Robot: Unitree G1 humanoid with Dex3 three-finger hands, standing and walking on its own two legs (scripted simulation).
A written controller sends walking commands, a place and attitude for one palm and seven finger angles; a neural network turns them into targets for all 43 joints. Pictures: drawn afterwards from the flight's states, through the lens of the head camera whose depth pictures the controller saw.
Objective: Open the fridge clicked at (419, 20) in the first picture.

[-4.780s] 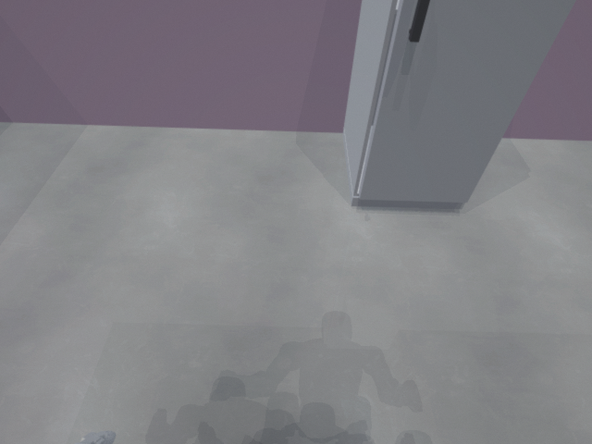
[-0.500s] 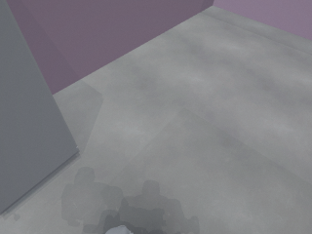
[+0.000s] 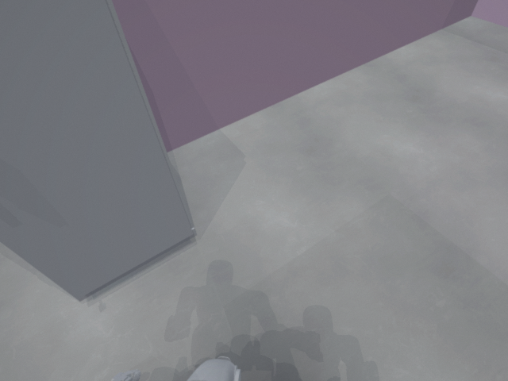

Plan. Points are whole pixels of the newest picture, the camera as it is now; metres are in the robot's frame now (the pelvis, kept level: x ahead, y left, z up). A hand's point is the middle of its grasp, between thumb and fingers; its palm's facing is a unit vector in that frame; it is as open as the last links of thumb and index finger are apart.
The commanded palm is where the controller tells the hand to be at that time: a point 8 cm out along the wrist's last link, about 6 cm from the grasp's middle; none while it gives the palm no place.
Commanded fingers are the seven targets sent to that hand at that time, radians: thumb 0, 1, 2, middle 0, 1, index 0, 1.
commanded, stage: turn to face it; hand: left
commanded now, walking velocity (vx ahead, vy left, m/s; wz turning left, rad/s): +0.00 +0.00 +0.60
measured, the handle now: out of the picture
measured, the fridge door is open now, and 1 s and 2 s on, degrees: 0 0 0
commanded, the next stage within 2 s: take the last steps up to it in 0.88 s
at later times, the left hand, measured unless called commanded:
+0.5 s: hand out of the picture +0.00 +0.27 -0.16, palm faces +0.33 -0.90 -0.27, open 7.4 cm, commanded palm none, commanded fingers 0.00 0.90 0.90 -0.20 -0.30 -0.20 -0.30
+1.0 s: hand out of the picture -0.06 +0.19 -0.16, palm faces +0.52 -0.82 -0.25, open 7.4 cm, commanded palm none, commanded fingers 0.00 0.90 0.90 -0.20 -0.30 -0.20 -0.30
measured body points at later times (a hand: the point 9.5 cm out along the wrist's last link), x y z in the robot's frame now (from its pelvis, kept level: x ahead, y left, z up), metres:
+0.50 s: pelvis +0.00 +0.03 +0.00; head +0.04 +0.06 +0.45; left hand -0.02 +0.31 -0.14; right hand +0.18 -0.19 -0.13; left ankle -0.03 +0.13 -0.73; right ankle +0.03 -0.13 -0.67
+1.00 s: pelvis +0.00 +0.00 +0.00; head +0.04 +0.01 +0.45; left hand -0.08 +0.24 -0.14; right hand +0.20 -0.18 -0.14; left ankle -0.08 +0.11 -0.70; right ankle +0.07 -0.10 -0.73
